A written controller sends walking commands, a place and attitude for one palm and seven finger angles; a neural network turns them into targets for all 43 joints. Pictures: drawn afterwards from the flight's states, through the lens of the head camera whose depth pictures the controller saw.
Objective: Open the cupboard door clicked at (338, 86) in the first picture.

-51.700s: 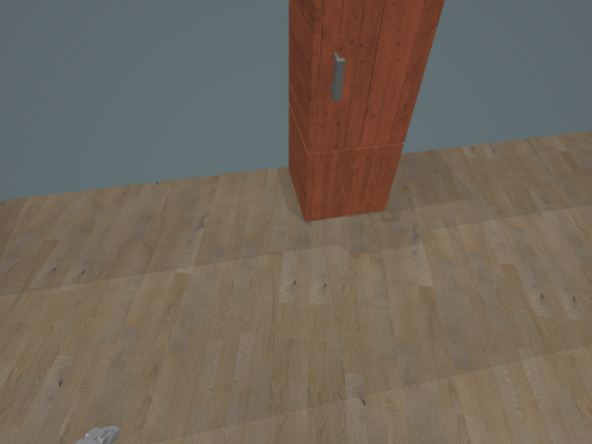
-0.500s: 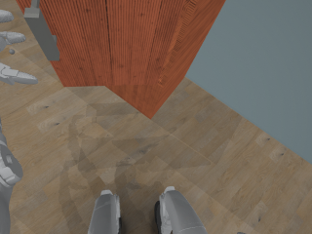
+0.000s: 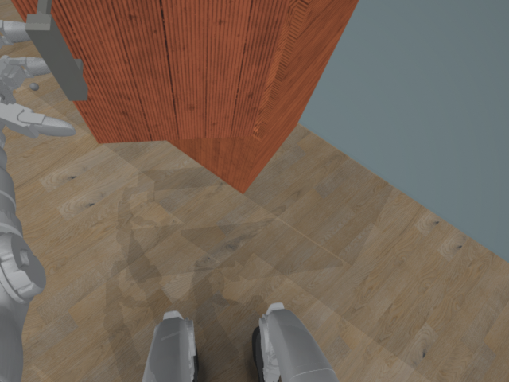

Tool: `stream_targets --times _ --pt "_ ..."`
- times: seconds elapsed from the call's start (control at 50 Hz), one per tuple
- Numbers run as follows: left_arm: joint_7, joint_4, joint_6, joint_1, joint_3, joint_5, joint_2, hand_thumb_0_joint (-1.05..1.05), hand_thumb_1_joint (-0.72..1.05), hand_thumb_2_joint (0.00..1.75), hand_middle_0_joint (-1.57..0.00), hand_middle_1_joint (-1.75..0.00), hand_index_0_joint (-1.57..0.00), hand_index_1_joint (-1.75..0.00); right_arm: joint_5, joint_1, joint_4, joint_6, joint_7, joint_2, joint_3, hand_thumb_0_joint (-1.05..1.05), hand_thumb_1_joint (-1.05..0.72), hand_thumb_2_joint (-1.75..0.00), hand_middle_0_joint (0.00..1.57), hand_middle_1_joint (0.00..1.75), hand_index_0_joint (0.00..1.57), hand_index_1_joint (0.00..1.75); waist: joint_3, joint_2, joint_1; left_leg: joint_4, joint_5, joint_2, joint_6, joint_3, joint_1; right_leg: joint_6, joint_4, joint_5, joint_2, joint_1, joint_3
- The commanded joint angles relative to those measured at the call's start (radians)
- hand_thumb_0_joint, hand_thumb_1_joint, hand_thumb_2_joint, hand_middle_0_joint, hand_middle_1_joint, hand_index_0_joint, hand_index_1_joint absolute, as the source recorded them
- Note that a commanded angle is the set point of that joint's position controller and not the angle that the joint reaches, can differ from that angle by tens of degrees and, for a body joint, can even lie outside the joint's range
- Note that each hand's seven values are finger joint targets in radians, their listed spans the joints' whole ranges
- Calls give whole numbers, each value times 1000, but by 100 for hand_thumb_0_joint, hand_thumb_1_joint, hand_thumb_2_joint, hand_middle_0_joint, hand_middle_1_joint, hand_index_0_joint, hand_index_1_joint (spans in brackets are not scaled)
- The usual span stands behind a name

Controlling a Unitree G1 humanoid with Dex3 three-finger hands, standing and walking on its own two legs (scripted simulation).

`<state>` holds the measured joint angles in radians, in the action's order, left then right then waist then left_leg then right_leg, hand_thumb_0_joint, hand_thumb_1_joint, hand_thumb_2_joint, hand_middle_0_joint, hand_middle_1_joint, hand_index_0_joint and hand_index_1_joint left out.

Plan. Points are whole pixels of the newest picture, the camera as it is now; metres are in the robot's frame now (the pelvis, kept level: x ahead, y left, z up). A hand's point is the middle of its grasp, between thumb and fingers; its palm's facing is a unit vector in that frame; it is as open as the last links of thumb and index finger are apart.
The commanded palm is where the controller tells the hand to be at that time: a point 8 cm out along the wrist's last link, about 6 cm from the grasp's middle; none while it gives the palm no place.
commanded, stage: slide the fingers in behind the handle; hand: left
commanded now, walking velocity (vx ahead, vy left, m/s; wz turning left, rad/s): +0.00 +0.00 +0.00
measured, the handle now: (62, 49) +0.58 +0.23 +0.07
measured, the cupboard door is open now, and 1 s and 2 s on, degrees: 43 43 43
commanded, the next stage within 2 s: close the thumb around the handle in 1.24 s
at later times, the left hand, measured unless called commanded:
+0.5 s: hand (59, 83) +0.53 +0.23 +0.06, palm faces +0.05 -1.00 -0.01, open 14.0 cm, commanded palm +0.51 +0.26 +0.06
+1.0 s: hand (78, 80) +0.53 +0.20 +0.06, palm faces +0.08 -1.00 -0.02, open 14.0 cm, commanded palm +0.50 +0.24 +0.06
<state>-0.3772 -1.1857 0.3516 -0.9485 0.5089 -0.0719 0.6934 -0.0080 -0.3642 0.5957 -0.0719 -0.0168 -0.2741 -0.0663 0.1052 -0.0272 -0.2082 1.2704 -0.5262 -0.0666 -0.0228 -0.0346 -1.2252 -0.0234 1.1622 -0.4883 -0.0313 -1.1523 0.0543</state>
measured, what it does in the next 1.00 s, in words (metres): stands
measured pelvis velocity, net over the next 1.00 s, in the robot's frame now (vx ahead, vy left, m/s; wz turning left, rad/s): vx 0.01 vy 0.00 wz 0.01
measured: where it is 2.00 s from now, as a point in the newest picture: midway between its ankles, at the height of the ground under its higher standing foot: (228, 381)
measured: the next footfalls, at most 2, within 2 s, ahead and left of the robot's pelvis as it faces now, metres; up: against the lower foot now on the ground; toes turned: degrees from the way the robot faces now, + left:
none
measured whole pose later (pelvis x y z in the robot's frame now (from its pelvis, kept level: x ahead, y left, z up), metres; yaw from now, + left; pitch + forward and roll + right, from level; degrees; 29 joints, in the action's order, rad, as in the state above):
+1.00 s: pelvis +0.01 +0.00 +0.00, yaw +1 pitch +26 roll -5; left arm -0.20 -1.16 0.42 -0.93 0.43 -0.05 0.53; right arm -0.03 -0.37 0.61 -0.07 0.01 -0.25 -0.04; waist 0.12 -0.04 -0.20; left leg 1.25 -0.53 -0.06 -0.02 -0.02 -1.18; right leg -0.02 1.16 -0.50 -0.02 -1.12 0.04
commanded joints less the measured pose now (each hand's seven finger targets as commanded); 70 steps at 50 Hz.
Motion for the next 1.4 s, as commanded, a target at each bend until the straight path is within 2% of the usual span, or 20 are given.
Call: stream_targets --times 0.0,0.06,0.16,0.3,0.34,0.44,0.52,0.56,0.64,0.74,0.8,0.82,0.9,0.98,1.04,1.1,1.14,1.2,1.26,1.38 --pt "19 291 114 -434 32 -23 298 0 -50 30 -30 -120 -30 -120 -13 -186 -21 13 -8 -200 77 0 -90 -90 20 30 20 30 603 -253 18 -134 477 11 6 -66 586 48 -106 267 -29 133 4" --pt "17 224 92 -421 -22 -29 217 0 -50 30 -30 -120 -30 -120 -9 -182 -12 13 -5 -198 78 0 -90 -90 20 30 20 30 528 -225 -5 -143 425 12 2 -63 552 44 -121 240 -29 115 8" --pt "19 190 50 -391 -21 -26 221 0 -50 30 -30 -120 -30 -120 -6 -191 -17 8 -10 -201 77 0 -90 -90 20 30 20 30 509 -187 1 -150 409 15 -5 -54 512 42 -128 251 -26 140 6" --pt "60 277 114 -420 -5 -35 203 0 -50 30 -30 -120 -30 -120 -16 -190 -14 15 -1 -191 83 0 -90 -90 20 30 20 30 585 -205 12 -139 486 16 3 -59 572 45 -112 296 -27 155 4" --pt "67 259 112 -403 -25 -33 166 0 -50 30 -30 -120 -30 -120 -15 -188 -13 13 3 -185 85 0 -90 -90 20 30 20 30 560 -197 7 -140 472 19 1 -49 553 43 -119 300 -27 166 1" --pt "75 203 85 -374 -27 -15 179 0 -50 30 -30 -120 -30 -120 -10 -183 -26 8 3 -185 79 0 -90 -90 20 30 20 30 506 -159 12 -149 396 26 -7 -32 466 40 -127 281 -25 203 -8" --pt "84 257 114 -406 -18 -23 178 0 -50 30 -30 -120 -30 -120 -14 -181 -23 11 1 -184 84 0 -90 -90 20 30 20 30 564 -173 10 -139 438 24 -4 -37 510 42 -117 306 -24 202 -9" --pt "83 248 120 -431 -38 -29 150 0 -50 30 -30 -120 -30 -120 -14 -179 -16 16 2 -181 84 0 -90 -90 20 30 20 30 544 -155 -7 -135 417 24 -7 -38 493 39 -120 297 -26 195 -10" --pt "87 262 126 -409 -67 -26 101 0 -50 30 -30 -120 -30 -120 -17 -183 -9 15 6 -180 91 0 -90 -90 20 30 20 30 587 -205 6 -139 465 24 3 -47 565 45 -115 303 -25 171 0" --pt "112 253 104 -425 -99 -23 48 0 -50 30 -30 -120 -30 -120 -18 -189 -3 9 12 -179 94 0 -90 -90 20 30 20 30 552 -200 -1 -151 463 21 7 -57 583 45 -123 281 -24 141 9" --pt "141 255 112 -420 -60 -20 81 0 -50 30 -30 -120 -30 -120 -22 -192 -4 9 11 -180 95 0 -90 -90 20 30 20 30 563 -180 7 -152 474 21 8 -58 579 46 -120 293 -24 155 9" --pt "149 253 115 -424 -94 -17 38 0 -50 30 -30 -120 -30 -120 -22 -188 -7 9 14 -174 93 0 -90 -90 20 30 20 30 551 -178 -3 -155 466 24 8 -56 574 45 -121 285 -24 148 11" --pt "178 246 140 -416 -36 5 120 0 -50 30 -30 -120 -30 -120 -27 -187 -14 9 15 -177 88 0 -90 -90 20 30 20 30 547 -152 10 -150 438 29 0 -42 513 43 -116 300 -23 199 -3" --pt "160 269 162 -404 -88 3 57 0 -50 30 -30 -120 -30 -120 -27 -184 -19 9 23 -170 91 0 -90 -90 20 30 20 30 561 -187 7 -153 474 29 4 -42 565 48 -117 320 -25 195 0" --pt "143 220 143 -377 -96 -14 33 0 -50 30 -30 -120 -30 -120 -20 -179 -16 2 19 -174 93 0 -90 -90 20 30 20 30 525 -137 -2 -160 425 29 2 -38 531 42 -132 298 -26 197 0" --pt "140 197 128 -375 -46 -21 94 0 -50 30 -30 -120 -30 -120 -16 -184 -17 1 11 -182 90 0 -90 -90 20 30 20 30 511 -105 13 -169 382 32 -2 -36 481 42 -133 279 -24 224 -3" --pt "141 199 124 -410 -89 -17 51 0 -50 30 -30 -120 -30 -120 -16 -180 -15 5 11 -174 88 0 -90 -90 20 30 20 30 486 -108 -7 -164 361 34 -7 -32 469 39 -139 266 -23 204 -7" --pt "145 251 153 -429 -50 -11 113 0 -50 30 -30 -120 -30 -120 -20 -181 -15 10 7 -178 89 0 -90 -90 20 30 20 30 548 -142 6 -152 396 33 -6 -32 495 42 -126 291 -20 216 -15" --pt "141 275 172 -418 -64 -16 85 0 -50 30 -30 -120 -30 -120 -23 -174 -14 14 11 -170 91 0 -90 -90 20 30 20 30 585 -179 17 -145 430 34 -1 -32 524 43 -119 313 -21 224 -14" --pt "130 196 129 -401 -60 -16 100 0 -33 37 -31 -122 -31 -122 -15 -176 -16 8 6 -178 86 0 -90 -90 20 30 20 30 497 -130 1 -151 355 36 -10 -25 449 40 -133 273 -22 221 -16"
